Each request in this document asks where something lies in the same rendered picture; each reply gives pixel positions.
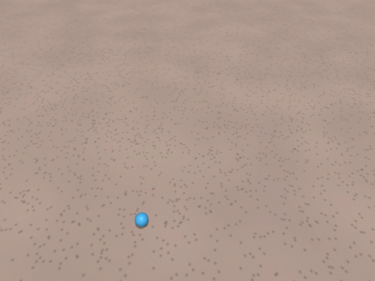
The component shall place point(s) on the ball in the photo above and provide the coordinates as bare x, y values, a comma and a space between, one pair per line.
141, 219

